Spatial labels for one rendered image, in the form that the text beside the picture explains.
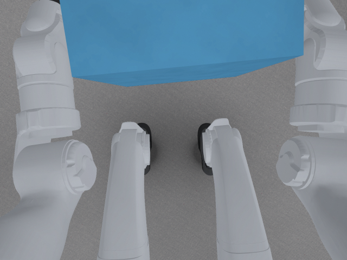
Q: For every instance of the robot left forearm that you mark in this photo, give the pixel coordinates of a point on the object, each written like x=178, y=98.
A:
x=44, y=79

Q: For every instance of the right robot thigh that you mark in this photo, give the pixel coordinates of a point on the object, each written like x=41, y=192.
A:
x=240, y=230

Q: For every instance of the carton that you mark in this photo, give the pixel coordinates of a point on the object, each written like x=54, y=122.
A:
x=146, y=42

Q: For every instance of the robot left upper arm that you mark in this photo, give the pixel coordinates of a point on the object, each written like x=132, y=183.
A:
x=50, y=179

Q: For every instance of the robot thigh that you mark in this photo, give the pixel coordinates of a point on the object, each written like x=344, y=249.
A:
x=124, y=231
x=240, y=230

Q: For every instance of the robot right forearm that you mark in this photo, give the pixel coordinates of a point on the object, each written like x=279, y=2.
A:
x=320, y=102

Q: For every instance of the robot right upper arm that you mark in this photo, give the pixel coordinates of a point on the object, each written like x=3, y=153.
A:
x=316, y=169

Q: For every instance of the left robot thigh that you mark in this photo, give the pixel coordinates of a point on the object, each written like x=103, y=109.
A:
x=124, y=231

